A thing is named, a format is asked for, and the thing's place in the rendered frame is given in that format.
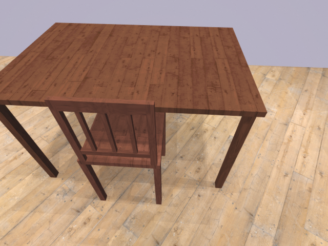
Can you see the chair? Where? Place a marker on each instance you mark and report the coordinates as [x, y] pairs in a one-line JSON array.
[[125, 133]]

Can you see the table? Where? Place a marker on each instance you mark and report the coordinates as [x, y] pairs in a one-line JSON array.
[[190, 70]]

